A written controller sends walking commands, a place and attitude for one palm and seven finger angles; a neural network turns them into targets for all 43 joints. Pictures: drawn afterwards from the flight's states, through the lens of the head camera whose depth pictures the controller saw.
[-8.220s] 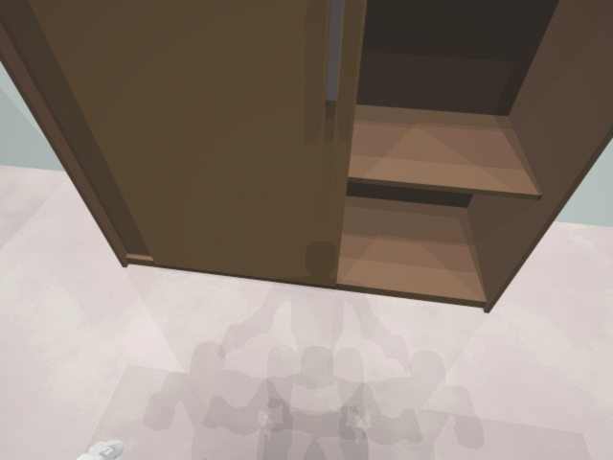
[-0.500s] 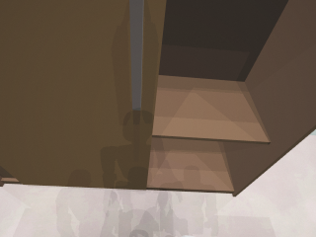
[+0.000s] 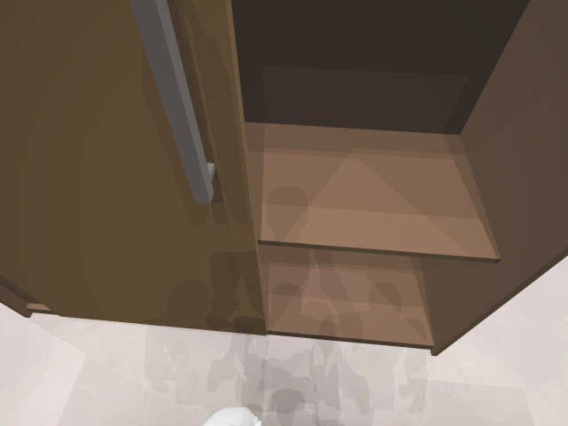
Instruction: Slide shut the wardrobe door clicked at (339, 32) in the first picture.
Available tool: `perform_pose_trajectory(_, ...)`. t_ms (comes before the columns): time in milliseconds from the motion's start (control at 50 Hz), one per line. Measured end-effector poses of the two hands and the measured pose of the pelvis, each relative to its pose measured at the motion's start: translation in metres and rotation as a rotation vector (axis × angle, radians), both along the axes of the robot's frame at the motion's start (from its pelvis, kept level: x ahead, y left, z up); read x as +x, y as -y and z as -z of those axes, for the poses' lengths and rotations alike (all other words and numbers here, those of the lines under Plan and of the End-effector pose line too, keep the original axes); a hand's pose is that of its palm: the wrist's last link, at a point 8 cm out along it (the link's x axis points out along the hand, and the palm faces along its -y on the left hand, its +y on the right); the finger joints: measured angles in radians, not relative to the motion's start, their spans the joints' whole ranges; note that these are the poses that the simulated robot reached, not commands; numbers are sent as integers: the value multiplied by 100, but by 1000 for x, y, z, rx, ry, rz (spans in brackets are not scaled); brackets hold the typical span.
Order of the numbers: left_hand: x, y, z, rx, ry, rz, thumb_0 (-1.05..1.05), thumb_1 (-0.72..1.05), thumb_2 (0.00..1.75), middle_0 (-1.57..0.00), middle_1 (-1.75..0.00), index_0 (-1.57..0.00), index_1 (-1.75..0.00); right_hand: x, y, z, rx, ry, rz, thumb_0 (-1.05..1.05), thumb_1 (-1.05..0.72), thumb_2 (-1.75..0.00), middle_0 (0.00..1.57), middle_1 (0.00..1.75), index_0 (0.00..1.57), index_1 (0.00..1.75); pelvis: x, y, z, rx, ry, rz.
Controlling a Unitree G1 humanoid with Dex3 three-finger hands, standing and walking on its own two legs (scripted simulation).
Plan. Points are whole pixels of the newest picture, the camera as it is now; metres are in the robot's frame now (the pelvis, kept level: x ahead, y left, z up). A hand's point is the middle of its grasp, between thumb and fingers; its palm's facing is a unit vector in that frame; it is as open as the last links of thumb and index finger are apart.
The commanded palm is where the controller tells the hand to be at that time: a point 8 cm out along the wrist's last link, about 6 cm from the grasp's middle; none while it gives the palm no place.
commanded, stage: come to a stop and stand still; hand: left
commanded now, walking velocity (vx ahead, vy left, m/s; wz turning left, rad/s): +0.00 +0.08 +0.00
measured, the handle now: (185, 99) +0.43 +0.15 +0.23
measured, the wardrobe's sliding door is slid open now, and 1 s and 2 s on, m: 0.57 0.57 0.57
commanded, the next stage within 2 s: look again from close up in 1.44 s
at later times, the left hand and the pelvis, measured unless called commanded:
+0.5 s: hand out of the picture -0.07 +0.22 -0.17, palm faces +0.01 -0.98 -0.18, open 7.4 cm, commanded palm none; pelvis -0.04 +0.05 +0.00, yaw -2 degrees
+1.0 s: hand out of the picture -0.08 +0.12 -0.17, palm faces +0.04 -0.99 -0.13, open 7.4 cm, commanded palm none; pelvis -0.04 -0.01 +0.01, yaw -1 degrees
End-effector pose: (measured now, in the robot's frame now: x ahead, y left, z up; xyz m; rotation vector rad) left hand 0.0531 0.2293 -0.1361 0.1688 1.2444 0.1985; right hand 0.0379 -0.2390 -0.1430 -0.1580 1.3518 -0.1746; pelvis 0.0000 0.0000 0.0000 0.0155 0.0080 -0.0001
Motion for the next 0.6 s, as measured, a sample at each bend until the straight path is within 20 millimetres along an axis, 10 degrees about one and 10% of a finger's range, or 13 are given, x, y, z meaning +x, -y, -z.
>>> perform_pose_trajectory(180, -60, -39, 27, -42, -94, -46, 0, 91, 90, -20, -30, -20, -30, 29, -35, -18, -47, 203, -63, 1, -91, -90, 20, 30, 20, 30, -25, -32, 10, -9, 35, 10)
perform_pose_trajectory(400, -121, -48, 13, -69, -215, -29, 0, 91, 90, -20, -30, -19, -30, -33, -63, -20, -28, 126, 1, 0, -95, -90, 20, 30, 20, 30, -35, -51, -5, -4, 4, 33)
perform_pose_trajectory(600, -132, -19, 3, -58, -232, 0, 0, 91, 90, -20, -30, -19, -30, -124, -65, 2, 57, -99, 84, 1, -92, -90, 20, 30, 20, 30, -48, -37, -5, -2, 9, 28)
